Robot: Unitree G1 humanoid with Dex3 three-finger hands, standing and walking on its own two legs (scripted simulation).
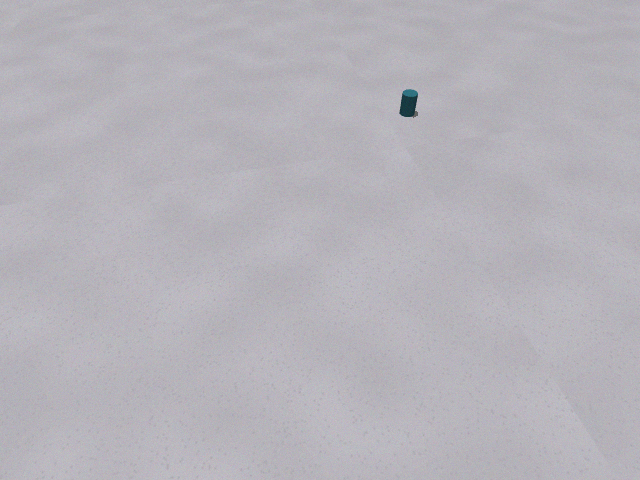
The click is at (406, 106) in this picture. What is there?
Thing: squat round
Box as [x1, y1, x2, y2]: [400, 89, 417, 116]
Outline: 404,90 402,93 400,114 404,116 411,116 414,112 417,92 411,89
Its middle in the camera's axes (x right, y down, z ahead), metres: +0.52 -0.82 +2.33
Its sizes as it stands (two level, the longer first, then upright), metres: 0.089 0.089 0.129
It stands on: the floor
